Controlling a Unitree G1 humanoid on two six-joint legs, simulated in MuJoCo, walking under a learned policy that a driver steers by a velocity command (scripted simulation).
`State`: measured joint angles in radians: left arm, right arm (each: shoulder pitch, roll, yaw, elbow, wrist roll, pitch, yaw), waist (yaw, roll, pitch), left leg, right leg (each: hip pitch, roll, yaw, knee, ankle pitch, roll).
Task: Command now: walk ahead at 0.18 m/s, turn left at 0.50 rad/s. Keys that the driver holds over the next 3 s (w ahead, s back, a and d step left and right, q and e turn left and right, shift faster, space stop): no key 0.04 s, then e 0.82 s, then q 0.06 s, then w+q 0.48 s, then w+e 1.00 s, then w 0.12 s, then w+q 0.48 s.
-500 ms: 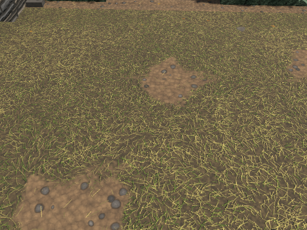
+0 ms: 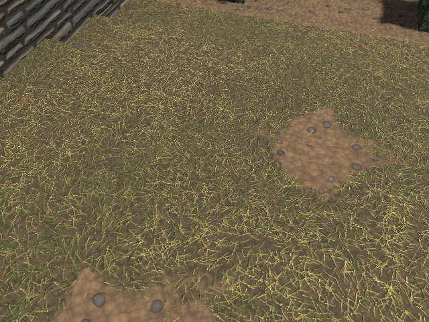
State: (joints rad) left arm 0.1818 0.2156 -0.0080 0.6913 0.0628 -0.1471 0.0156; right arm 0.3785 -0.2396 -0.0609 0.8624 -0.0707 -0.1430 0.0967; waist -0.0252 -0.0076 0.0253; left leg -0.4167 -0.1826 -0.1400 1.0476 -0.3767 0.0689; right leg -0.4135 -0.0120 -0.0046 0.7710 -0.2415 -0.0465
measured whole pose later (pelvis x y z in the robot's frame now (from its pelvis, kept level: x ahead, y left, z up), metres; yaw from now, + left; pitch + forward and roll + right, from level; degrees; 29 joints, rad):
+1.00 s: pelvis +0.08 -0.05 -0.02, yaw -21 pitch +4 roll +1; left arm 0.23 0.26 -0.04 0.66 0.06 -0.10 -0.07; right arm 0.27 -0.28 0.01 0.66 -0.11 -0.02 0.03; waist -0.01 0.00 -0.03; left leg -0.62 0.03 -0.03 1.28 -0.35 -0.13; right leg -0.44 0.12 0.05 0.92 -0.54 -0.10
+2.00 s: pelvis +0.50 +0.10 -0.16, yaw -21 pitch +1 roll -5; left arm 0.06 0.24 0.05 0.83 -0.01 -0.11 -0.06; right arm 0.53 -0.18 0.03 1.04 -0.13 -0.14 0.03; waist 0.00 0.03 -0.05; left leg 0.09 -0.02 0.22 0.25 -0.37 0.08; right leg -0.82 0.11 0.12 1.02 0.13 -0.05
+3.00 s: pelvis +0.92 -0.10 -0.21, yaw -31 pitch +1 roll -3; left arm 0.47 0.16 -0.01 0.88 0.09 -0.11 0.02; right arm 0.22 -0.23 -0.03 0.85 -0.12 -0.09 0.07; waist 0.06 0.04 -0.05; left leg -0.69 0.07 -0.06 0.91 0.28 0.08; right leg -0.24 0.00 -0.16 0.84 -0.61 -0.02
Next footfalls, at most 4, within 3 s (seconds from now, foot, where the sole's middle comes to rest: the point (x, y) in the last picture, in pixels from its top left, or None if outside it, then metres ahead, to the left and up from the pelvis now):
0.20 left None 0.10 0.13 -0.75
1.42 left None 0.41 0.14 -0.94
2.14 right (231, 307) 0.62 -0.05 -0.94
2.40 left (193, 240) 0.90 0.09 -0.94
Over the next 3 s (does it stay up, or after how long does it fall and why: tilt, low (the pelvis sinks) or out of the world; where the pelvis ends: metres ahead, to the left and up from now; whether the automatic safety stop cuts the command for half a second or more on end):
stays up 0.92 -0.10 -0.21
